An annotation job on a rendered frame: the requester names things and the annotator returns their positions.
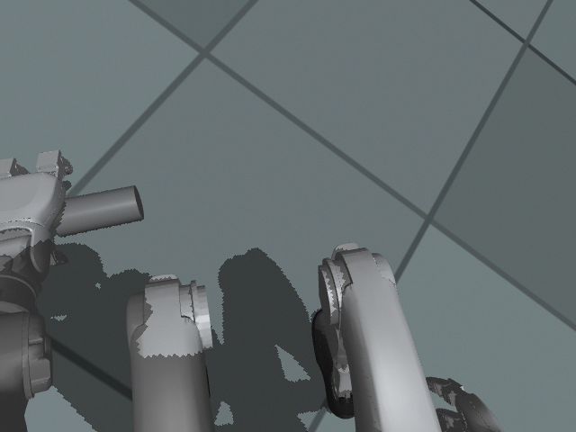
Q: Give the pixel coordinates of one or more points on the right robot foot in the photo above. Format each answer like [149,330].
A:
[341,407]

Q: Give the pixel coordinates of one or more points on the left robot arm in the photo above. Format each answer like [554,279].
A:
[26,364]

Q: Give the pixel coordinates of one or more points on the right robot hand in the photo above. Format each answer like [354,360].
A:
[473,415]

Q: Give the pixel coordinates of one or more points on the left robot hand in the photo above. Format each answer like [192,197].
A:
[35,197]

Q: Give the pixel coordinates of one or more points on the can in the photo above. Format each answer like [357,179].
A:
[99,210]

